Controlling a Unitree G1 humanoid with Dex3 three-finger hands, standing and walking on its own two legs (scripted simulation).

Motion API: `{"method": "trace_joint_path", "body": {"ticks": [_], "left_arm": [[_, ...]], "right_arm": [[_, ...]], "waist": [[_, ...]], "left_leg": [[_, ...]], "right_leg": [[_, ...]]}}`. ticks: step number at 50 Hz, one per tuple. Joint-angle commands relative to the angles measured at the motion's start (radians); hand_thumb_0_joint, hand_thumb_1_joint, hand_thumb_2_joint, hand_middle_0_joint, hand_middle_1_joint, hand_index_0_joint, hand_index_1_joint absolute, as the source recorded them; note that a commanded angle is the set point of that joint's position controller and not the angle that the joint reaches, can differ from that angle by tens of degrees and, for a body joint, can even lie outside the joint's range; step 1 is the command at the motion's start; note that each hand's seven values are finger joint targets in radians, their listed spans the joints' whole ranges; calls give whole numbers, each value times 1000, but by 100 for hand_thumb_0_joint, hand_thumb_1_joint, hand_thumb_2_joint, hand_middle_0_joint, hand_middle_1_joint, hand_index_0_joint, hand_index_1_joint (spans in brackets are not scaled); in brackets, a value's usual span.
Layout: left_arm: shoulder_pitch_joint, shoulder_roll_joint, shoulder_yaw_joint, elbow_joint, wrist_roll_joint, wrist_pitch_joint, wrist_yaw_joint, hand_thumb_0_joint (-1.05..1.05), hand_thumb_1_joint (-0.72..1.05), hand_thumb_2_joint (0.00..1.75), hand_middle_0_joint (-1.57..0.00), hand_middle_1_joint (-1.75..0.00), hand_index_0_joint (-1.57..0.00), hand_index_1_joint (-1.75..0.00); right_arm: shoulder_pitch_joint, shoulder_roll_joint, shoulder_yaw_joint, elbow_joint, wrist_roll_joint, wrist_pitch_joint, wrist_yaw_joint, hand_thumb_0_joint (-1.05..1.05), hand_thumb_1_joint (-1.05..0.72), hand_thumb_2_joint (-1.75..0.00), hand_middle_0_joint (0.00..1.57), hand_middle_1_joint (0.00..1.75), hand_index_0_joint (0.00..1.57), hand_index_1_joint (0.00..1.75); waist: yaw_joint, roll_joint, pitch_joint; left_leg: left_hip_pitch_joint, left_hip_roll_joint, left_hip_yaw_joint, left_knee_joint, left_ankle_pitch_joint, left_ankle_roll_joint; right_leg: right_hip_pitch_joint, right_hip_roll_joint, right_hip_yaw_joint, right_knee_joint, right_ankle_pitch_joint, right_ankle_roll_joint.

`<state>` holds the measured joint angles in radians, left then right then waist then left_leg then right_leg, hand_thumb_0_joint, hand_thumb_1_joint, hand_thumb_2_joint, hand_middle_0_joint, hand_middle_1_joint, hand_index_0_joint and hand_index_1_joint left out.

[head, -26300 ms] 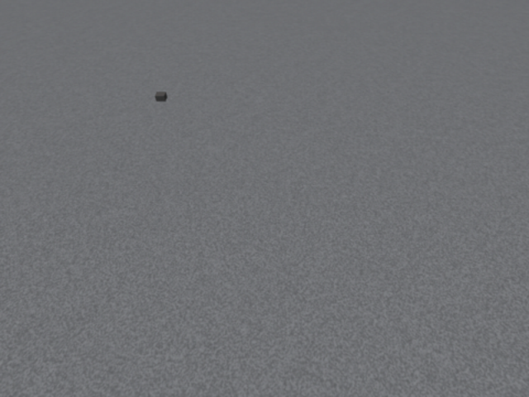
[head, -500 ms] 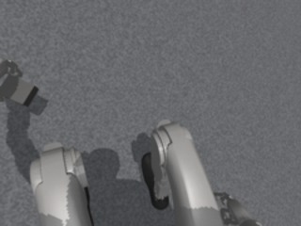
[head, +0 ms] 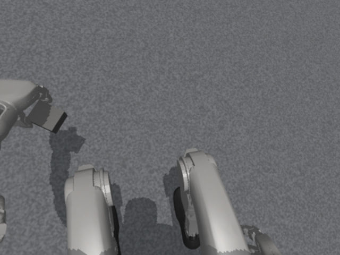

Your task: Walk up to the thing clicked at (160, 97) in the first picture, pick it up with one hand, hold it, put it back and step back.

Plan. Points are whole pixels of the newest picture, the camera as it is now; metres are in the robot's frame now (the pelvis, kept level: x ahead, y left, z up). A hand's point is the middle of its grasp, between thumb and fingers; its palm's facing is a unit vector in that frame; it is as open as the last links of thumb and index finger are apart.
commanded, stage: lift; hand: left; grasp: from above
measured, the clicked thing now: (47, 117) +0.46 +0.25 -0.16
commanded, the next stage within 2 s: hold in 1.30 s
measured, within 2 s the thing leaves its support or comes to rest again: neither
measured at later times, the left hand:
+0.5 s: hand out of the picture +0.38 +0.27 +0.09, palm faces -0.44 -0.02 -0.90, open 7.9 cm
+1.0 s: hand out of the picture +0.34 +0.26 +0.23, palm faces -0.48 -0.02 -0.88, open 8.0 cm
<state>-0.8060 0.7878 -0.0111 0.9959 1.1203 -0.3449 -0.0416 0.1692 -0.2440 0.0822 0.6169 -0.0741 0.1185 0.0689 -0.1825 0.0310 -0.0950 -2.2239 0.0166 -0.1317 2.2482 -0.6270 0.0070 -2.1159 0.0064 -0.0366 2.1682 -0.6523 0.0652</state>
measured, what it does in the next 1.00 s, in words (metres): rises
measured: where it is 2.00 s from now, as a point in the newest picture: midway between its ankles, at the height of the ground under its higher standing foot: (151, 237)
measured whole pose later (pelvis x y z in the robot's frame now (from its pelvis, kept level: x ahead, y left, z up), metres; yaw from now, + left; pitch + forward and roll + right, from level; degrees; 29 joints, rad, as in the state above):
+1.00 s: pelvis +0.04 +0.00 +0.30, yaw +5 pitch +16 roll -3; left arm -0.32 0.53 -0.14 0.75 1.06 -0.29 0.04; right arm 0.23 -0.24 -0.02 0.71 0.02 0.03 -0.05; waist -0.07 0.04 -0.14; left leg -1.01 0.05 -0.03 1.20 -0.47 -0.01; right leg -0.96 0.00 -0.01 1.15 -0.46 0.04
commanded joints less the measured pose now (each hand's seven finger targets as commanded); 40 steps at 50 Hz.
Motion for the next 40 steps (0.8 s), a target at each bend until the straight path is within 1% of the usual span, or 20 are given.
{"method": "trace_joint_path", "body": {"ticks": [1, 5, 7, 9, 12, 15, 17, 20, 21, 22, 23, 24, 25, 26, 28, 30, 33, 34, 36, 40], "left_arm": [[-303, 289, 118, -276, -87, -37, -2, 0, 62, 24, -99, -26, -102, -23], [-187, 246, 102, -299, -102, -67, -25, 0, 64, 28, -99, -31, -102, -27], [-158, 246, 112, -349, -112, -71, -26, 0, 67, 28, -100, -31, -104, -28], [-136, 233, 109, -393, -124, -65, -23, 0, 67, 28, -99, -33, -103, -29], [-115, 244, 137, -473, -137, -49, -8, 0, 66, 28, -98, -31, -102, -28], [-69, 229, 138, -514, -150, -30, 2, 0, 64, 27, -98, -29, -101, -26], [-35, 226, 143, -537, -152, -17, 11, 0, 63, 27, -98, -27, -101, -25], [26, 182, 122, -543, -145, 10, 23, 0, 62, 28, -97, -28, -99, -26], [26, 192, 131, -580, -149, 16, 25, 0, 63, 29, -97, -29, -100, -27], [56, 159, 108, -581, -151, 27, 26, 0, 63, 30, -97, -31, -100, -28], [93, 149, 115, -579, -153, 39, 29, 0, 63, 31, -96, -33, -99, -30], [105, 137, 101, -586, -159, 46, 30, 0, 63, 32, -97, -32, -100, -30], [132, 139, 116, -588, -164, 54, 31, 0, 62, 34, -99, -30, -100, -28], [127, 114, 86, -595, -159, 61, 32, 0, 64, 36, -99, -33, -101, -31], [162, 111, 86, -565, -157, 70, 39, 0, 62, 38, -98, -35, -100, -33], [185, 55, 44, -535, -158, 75, 45, 0, 59, 36, -96, -34, -98, -32], [184, 37, 34, -495, -159, 76, 59, 0, 54, 34, -92, -34, -94, -32], [176, 1, -3, -485, -154, 75, 61, 0, 55, 33, -92, -36, -95, -33], [206, 16, 19, -453, -149, 72, 72, 0, 54, 32, -90, -37, -94, -33], [190, -3, 0, -453, -124, 55, 89, 0, 58, 34, -94, -37, -96, -34]], "right_arm": [[144, -251, -118, -42, 18, -12, -42, 0, -90, -91, 20, 30, 20, 30], [140, -235, -126, -45, 29, -20, -51, 0, -90, -91, 20, 30, 20, 30], [137, -236, -133, -50, 32, -22, -54, 0, -90, -90, 20, 30, 20, 30], [129, -234, -141, -60, 38, -25, -56, 0, -90, -90, 20, 30, 20, 30], [122, -229, -155, -63, 48, -26, -64, 0, -90, -90, 20, 30, 20, 30], [109, -217, -162, -55, 52, -29, -72, 0, -89, -90, 20, 30, 20, 30], [93, -211, -164, -56, 57, -32, -81, 0, -89, -90, 20, 30, 20, 30], [78, -201, -165, -59, 64, -34, -90, 0, -89, -90, 20, 30, 20, 30], [70, -201, -166, -59, 68, -36, -93, 0, -89, -90, 20, 30, 20, 30], [61, -194, -165, -60, 71, -38, -97, 0, -90, -90, 20, 30, 20, 30], [64, -194, -166, -59, 73, -40, -100, 0, -90, -90, 20, 30, 20, 30], [54, -186, -165, -60, 77, -43, -104, 0, -90, -90, 20, 30, 20, 30], [48, -186, -164, -55, 81, -47, -107, 0, -90, -90, 20, 30, 20, 30], [48, -179, -162, -51, 81, -49, -110, 0, -90, -90, 20, 30, 20, 30], [39, -169, -156, -41, 87, -57, -117, 0, -90, -90, 20, 30, 20, 30], [38, -157, -150, -34, 91, -69, -122, 0, -91, -91, 20, 30, 20, 30], [36, -156, -148, -21, 93, -85, -129, 0, -91, -91, 20, 30, 20, 30], [38, -150, -145, -21, 94, -90, -131, 0, -92, -91, 20, 30, 20, 30], [40, -152, -145, -18, 97, -99, -134, 0, -92, -91, 20, 30, 20, 30], [42, -150, -146, -17, 95, -109, -136, 0, -92, -91, 20, 30, 20, 30]], "waist": [[11, 246, -702], [32, 228, -690], [47, 234, -692], [48, 244, -685], [58, 230, -732], [63, 201, -707], [76, 192, -677], [79, 175, -636], [87, 181, -645], [84, 173, -646], [88, 157, -631], [86, 142, -611], [91, 131, -586], [82, 128, -572], [85, 102, -531], [74, 55, -472], [82, 54, -420], [67, 55, -400], [87, 56, -373], [93, 92, -367]], "left_leg": [[610, -17, 41, -331, 72, 21], [663, -10, 34, -401, 56, 20], [705, -5, 32, -438, 60, 18], [753, 1, 25, -482, 47, 15], [822, 0, 37, -522, 72, 17], [863, -2, 61, -558, 93, 21], [896, 0, 61, -610, 62, 20], [958, 2, 59, -704, 22, 18], [999, 3, 60, -733, 32, 16], [1027, 1, 65, -756, 40, 15], [1048, 1, 63, -784, 46, 14], [1066, 1, 70, -808, 46, 14], [1085, 1, 66, -837, 35, 13], [1103, -1, 73, -861, 36, 14], [1125, -5, 84, -889, 53, 13], [1131, -9, 91, -925, 61, 16], [1193, -2, 80, -1003, 59, 13], [1210, -5, 81, -1024, 58, 12], [1240, -3, 72, -1079, 52, 9], [1349, -2, 66, -1173, 62, 0]], "right_leg": [[324, 26, -63, -259, 150, -100], [380, 29, -59, -307, 149, -97], [408, 26, -57, -333, 151, -97], [429, 24, -59, -359, 143, -95], [507, 23, -51, -418, 158, -93], [577, 21, -35, -499, 161, -88], [619, 21, -29, -547, 134, -86], [697, 22, -25, -629, 104, -84], [734, 22, -22, -655, 111, -83], [761, 22, -19, -686, 114, -83], [793, 20, -17, -711, 118, -81], [822, 22, -14, -749, 113, -81], [849, 20, -10, -773, 103, -80], [876, 23, -7, -808, 102, -80], [926, 24, 4, -864, 102, -81], [982, 26, 15, -926, 99, -81], [1030, 26, 18, -984, 106, -81], [1043, 27, 19, -1011, 105, -81], [1081, 26, 21, -1047, 104, -80], [1140, 30, 21, -1114, 124, -81]]}}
